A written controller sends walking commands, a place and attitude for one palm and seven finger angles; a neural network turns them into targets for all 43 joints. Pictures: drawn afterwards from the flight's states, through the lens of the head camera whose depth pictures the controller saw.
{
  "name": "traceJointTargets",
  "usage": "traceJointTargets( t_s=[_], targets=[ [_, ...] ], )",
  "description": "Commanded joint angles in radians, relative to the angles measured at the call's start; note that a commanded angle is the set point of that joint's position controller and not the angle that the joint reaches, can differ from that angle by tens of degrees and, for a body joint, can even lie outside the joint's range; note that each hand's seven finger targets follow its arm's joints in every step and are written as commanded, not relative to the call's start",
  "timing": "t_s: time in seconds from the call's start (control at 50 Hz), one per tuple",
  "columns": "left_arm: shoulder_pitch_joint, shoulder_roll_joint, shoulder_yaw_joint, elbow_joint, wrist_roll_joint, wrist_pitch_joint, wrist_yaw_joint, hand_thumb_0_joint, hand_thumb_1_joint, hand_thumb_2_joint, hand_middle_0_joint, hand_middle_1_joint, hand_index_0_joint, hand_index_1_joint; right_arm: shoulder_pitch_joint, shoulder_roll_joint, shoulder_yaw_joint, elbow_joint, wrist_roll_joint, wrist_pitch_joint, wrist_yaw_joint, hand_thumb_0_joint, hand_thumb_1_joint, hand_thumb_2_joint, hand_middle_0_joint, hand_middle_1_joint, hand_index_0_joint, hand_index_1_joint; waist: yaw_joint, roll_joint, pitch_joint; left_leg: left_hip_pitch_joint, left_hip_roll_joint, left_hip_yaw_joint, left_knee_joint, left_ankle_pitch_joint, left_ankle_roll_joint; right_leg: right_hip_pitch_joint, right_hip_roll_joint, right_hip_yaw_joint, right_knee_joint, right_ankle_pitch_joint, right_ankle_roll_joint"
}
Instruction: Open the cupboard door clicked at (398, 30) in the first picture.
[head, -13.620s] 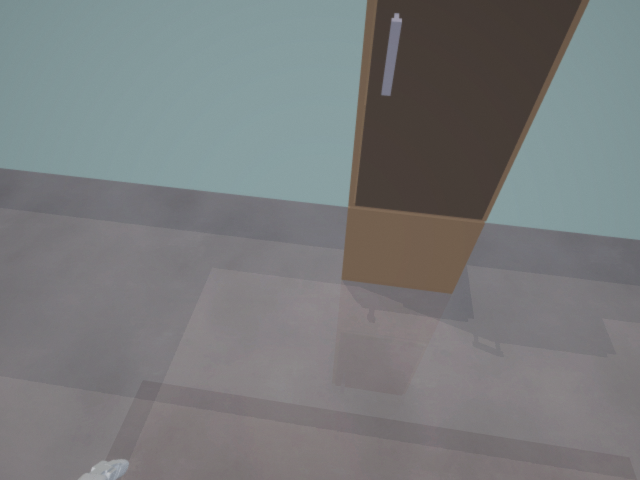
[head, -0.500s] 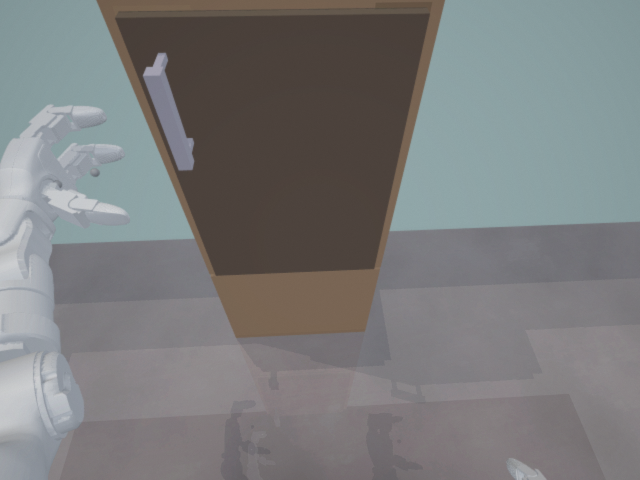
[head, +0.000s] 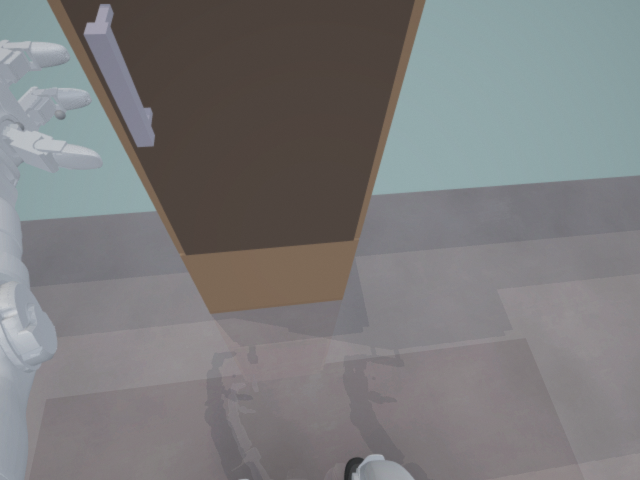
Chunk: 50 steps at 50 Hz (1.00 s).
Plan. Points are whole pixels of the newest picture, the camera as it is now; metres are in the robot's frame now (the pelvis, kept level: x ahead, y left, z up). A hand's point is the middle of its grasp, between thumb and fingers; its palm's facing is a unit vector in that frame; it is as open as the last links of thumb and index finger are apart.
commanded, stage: move the hooked fingers beside the handle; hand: left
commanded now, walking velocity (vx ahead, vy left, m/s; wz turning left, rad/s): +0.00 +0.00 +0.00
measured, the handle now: (127, 81) +0.56 +0.20 +0.15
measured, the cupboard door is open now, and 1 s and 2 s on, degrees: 0 0 0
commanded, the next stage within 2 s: slide the fingers in behind the handle in 1.26 s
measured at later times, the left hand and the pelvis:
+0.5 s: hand (70, 108) +0.52 +0.26 +0.14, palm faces +0.06 -1.00 +0.01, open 13.9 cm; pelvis +0.02 +0.00 +0.00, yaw -1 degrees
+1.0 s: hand (65, 105) +0.51 +0.25 +0.16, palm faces +0.06 -1.00 -0.01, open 13.9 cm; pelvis +0.01 +0.00 +0.00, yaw +0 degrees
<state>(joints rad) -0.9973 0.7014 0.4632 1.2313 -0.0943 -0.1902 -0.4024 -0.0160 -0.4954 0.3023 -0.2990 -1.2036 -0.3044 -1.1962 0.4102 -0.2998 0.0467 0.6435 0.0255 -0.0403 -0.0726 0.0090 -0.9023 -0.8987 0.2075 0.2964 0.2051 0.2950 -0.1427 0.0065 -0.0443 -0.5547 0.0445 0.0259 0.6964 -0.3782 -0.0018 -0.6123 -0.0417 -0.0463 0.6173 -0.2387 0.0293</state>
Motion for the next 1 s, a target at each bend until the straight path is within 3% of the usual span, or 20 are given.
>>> traceJointTargets(
  t_s=[0.0,0.06,0.08,0.1,0.12,0.16,0.24,0.32,0.36,0.4,0.44,0.48,0.54,0.56,0.64,0.72,0.82,0.86,0.9,0.98],
  targets=[
    [-0.528,0.298,0.027,-0.222,-0.015,-0.092,0.002,0.000,-0.500,0.300,-0.300,-1.200,-0.300,-1.200,0.157,-0.179,-0.065,-0.052,-0.012,-0.003,-0.009,0.000,-0.900,-0.900,0.200,0.300,0.200,0.300,-0.021,0.137,-0.433,0.202,-0.019,-0.055,-0.061,0.409,0.011,0.203,0.062,0.005,-0.005,0.290,-0.043],
    [-0.536,0.334,0.057,-0.203,-0.010,-0.087,0.002,0.000,-0.500,0.300,-0.300,-1.200,-0.300,-1.200,0.178,-0.183,-0.066,-0.047,-0.017,0.008,-0.006,0.000,-0.900,-0.900,0.200,0.300,0.200,0.300,-0.011,0.148,-0.467,0.202,-0.020,-0.060,-0.052,0.457,0.008,0.219,0.063,0.004,0.004,0.318,-0.047],
    [-0.537,0.334,0.058,-0.205,-0.003,-0.082,0.003,0.000,-0.500,0.300,-0.300,-1.200,-0.300,-1.200,0.180,-0.180,-0.067,-0.047,-0.017,0.013,-0.002,0.000,-0.900,-0.900,0.200,0.300,0.200,0.300,-0.010,0.197,-0.488,0.217,-0.019,-0.053,-0.045,0.487,0.006,0.215,0.061,0.007,0.005,0.339,-0.046],
    [-0.508,0.349,0.067,-0.178,0.008,-0.074,0.007,0.000,-0.500,0.300,-0.300,-1.200,-0.300,-1.200,0.190,-0.180,-0.067,-0.046,-0.018,0.021,0.001,0.000,-0.900,-0.900,0.200,0.300,0.200,0.300,-0.007,0.162,-0.474,0.203,-0.016,-0.058,-0.044,0.499,0.006,0.212,0.064,0.002,0.007,0.342,-0.046],
    [-0.490,0.329,0.048,-0.176,0.015,-0.069,0.007,0.000,-0.500,0.300,-0.300,-1.200,-0.300,-1.200,0.192,-0.177,-0.066,-0.050,-0.019,0.027,0.005,0.000,-0.900,-0.900,0.200,0.300,0.200,0.300,-0.005,0.173,-0.465,0.203,-0.016,-0.056,-0.044,0.518,0.005,0.210,0.063,0.001,0.006,0.350,-0.046],
    [-0.407,0.305,0.052,-0.159,0.009,-0.059,0.007,0.000,-0.500,0.300,-0.300,-1.200,-0.300,-1.200,0.197,-0.176,-0.070,-0.067,-0.021,0.037,0.011,0.000,-0.900,-0.900,0.200,0.300,0.200,0.300,0.005,0.129,-0.450,0.191,-0.011,-0.050,-0.040,0.552,0.010,0.217,0.068,-0.004,0.009,0.372,-0.047],
    [-0.385,0.308,0.059,-0.206,-0.004,-0.054,0.000,0.000,-0.500,0.300,-0.300,-1.200,-0.300,-1.200,0.194,-0.180,-0.076,-0.086,-0.018,0.060,0.019,0.000,-0.900,-0.900,0.200,0.300,0.200,0.300,0.008,0.100,-0.450,0.160,-0.013,-0.033,-0.044,0.506,0.018,0.251,0.068,0.002,0.006,0.397,-0.043],
    [-0.374,0.335,0.101,-0.293,-0.024,-0.081,0.000,0.000,-0.500,0.300,-0.300,-1.200,-0.300,-1.200,0.187,-0.174,-0.080,-0.098,-0.016,0.074,0.023,0.000,-0.900,-0.900,0.200,0.300,0.200,0.300,0.028,0.139,-0.488,0.195,-0.012,-0.031,-0.036,0.564,0.017,0.278,0.070,0.008,0.014,0.438,-0.046],
    [-0.406,0.316,0.085,-0.309,-0.031,-0.088,0.000,0.000,-0.500,0.300,-0.300,-1.200,-0.300,-1.200,0.180,-0.171,-0.079,-0.095,-0.016,0.075,0.022,0.000,-0.900,-0.900,0.200,0.300,0.200,0.300,0.010,0.131,-0.470,0.189,-0.013,-0.026,-0.035,0.537,0.023,0.275,0.072,0.009,0.012,0.438,-0.046],
    [-0.401,0.355,0.105,-0.278,-0.018,-0.079,0.003,0.000,-0.500,0.300,-0.300,-1.200,-0.300,-1.200,0.178,-0.172,-0.077,-0.089,-0.013,0.082,0.020,0.000,-0.900,-0.900,0.200,0.300,0.200,0.300,0.009,0.119,-0.445,0.162,-0.017,-0.029,-0.040,0.501,0.025,0.277,0.069,0.009,0.012,0.427,-0.043],
    [-0.431,0.318,0.063,-0.275,-0.012,-0.069,0.003,0.000,-0.500,0.300,-0.300,-1.200,-0.300,-1.200,0.170,-0.168,-0.076,-0.087,-0.010,0.081,0.018,0.000,-0.900,-0.900,0.200,0.300,0.200,0.300,-0.007,0.142,-0.422,0.161,-0.020,-0.025,-0.044,0.458,0.027,0.253,0.066,0.009,0.002,0.397,-0.040],
    [-0.443,0.354,0.086,-0.298,-0.006,-0.075,0.003,0.000,-0.500,0.300,-0.300,-1.200,-0.300,-1.200,0.171,-0.168,-0.077,-0.087,-0.013,0.080,0.015,0.000,-0.900,-0.900,0.200,0.300,0.200,0.300,0.002,0.172,-0.475,0.191,-0.020,-0.028,-0.033,0.501,0.025,0.270,0.065,0.014,0.011,0.422,-0.041],
    [-0.407,0.292,0.052,-0.333,-0.021,-0.081,-0.005,0.000,-0.500,0.300,-0.300,-1.200,-0.300,-1.200,0.162,-0.159,-0.077,-0.093,-0.013,0.075,0.017,0.000,-0.900,-0.900,0.200,0.300,0.200,0.300,0.010,0.186,-0.518,0.253,-0.013,-0.038,-0.022,0.601,0.016,0.263,0.068,0.006,0.017,0.450,-0.044],
    [-0.420,0.234,0.008,-0.343,-0.031,-0.082,-0.011,0.000,-0.500,0.300,-0.300,-1.200,-0.300,-1.200,0.159,-0.156,-0.077,-0.091,-0.013,0.074,0.016,0.000,-0.900,-0.900,0.200,0.300,0.200,0.300,-0.006,0.198,-0.514,0.278,-0.008,-0.041,-0.017,0.632,0.014,0.242,0.071,0.004,0.016,0.449,-0.044],
    [-0.380,0.195,-0.001,-0.239,-0.056,-0.037,-0.015,0.000,-0.500,0.300,-0.300,-1.200,-0.300,-1.200,0.146,-0.165,-0.076,-0.082,-0.008,0.074,0.018,0.000,-0.900,-0.900,0.200,0.300,0.200,0.300,-0.012,0.094,-0.403,0.189,-0.012,-0.034,-0.038,0.506,0.022,0.235,0.068,-0.003,-0.001,0.410,-0.040],
    [-0.386,0.253,0.024,-0.216,-0.019,-0.022,0.010,0.000,-0.500,0.300,-0.300,-1.200,-0.300,-1.200,0.143,-0.168,-0.069,-0.095,-0.011,0.076,0.017,0.000,-0.900,-0.900,0.200,0.300,0.200,0.300,-0.001,0.086,-0.382,0.127,-0.023,-0.030,-0.046,0.449,0.025,0.253,0.059,0.003,0.010,0.404,-0.043],
    [-0.462,0.326,0.069,-0.305,-0.006,-0.098,0.039,0.000,-0.500,0.300,-0.300,-1.200,-0.300,-1.200,0.136,-0.162,-0.068,-0.108,-0.015,0.073,0.017,0.000,-0.900,-0.900,0.200,0.300,0.200,0.300,0.003,0.111,-0.460,0.147,-0.024,-0.032,-0.035,0.436,0.024,0.291,0.060,0.017,0.022,0.403,-0.043],
    [-0.498,0.315,0.057,-0.318,-0.017,-0.119,0.030,0.000,-0.500,0.300,-0.300,-1.200,-0.300,-1.200,0.133,-0.163,-0.066,-0.109,-0.014,0.068,0.013,0.000,-0.900,-0.900,0.200,0.300,0.200,0.300,-0.008,0.128,-0.486,0.165,-0.023,-0.031,-0.030,0.437,0.027,0.294,0.062,0.022,0.024,0.406,-0.045],
    [-0.519,0.324,0.054,-0.278,-0.014,-0.115,0.017,0.000,-0.500,0.300,-0.300,-1.200,-0.300,-1.200,0.129,-0.163,-0.064,-0.093,-0.010,0.065,0.009,0.000,-0.900,-0.900,0.200,0.300,0.200,0.300,-0.015,0.164,-0.467,0.164,-0.025,-0.032,-0.032,0.406,0.025,0.273,0.061,0.022,0.014,0.374,-0.042],
    [-0.482,0.298,0.025,-0.205,-0.007,-0.078,-0.003,0.000,-0.500,0.300,-0.300,-1.200,-0.300,-1.200,0.139,-0.166,-0.061,-0.080,-0.008,0.060,0.003,0.000,-0.900,-0.900,0.200,0.300,0.200,0.300,-0.018,0.166,-0.433,0.154,-0.025,-0.038,-0.041,0.381,0.024,0.233,0.059,0.013,0.004,0.328,-0.043]
  ],
)
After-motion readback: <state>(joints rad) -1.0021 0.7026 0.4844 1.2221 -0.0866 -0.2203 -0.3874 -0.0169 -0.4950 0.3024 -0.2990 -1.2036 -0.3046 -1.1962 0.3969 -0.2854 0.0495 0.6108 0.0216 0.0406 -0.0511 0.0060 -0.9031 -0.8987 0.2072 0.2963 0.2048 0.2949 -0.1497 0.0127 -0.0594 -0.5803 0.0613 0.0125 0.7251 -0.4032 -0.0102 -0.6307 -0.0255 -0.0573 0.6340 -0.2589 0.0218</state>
